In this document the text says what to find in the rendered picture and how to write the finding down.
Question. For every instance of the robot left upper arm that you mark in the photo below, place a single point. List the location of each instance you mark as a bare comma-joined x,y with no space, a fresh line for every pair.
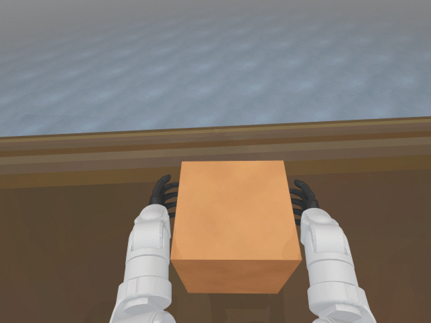
156,316

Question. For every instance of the robot right forearm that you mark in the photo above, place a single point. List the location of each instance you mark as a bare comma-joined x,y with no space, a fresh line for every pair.
333,290

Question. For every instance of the robot left hand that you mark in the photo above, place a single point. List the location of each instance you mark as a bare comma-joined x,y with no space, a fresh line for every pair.
158,196

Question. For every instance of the robot left forearm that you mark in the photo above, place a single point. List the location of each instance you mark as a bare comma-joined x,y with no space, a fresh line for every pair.
146,286

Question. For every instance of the robot right hand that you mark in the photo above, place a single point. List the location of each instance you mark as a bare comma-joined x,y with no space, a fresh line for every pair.
308,199

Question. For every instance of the carton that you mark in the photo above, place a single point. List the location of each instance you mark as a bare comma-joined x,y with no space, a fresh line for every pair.
234,228

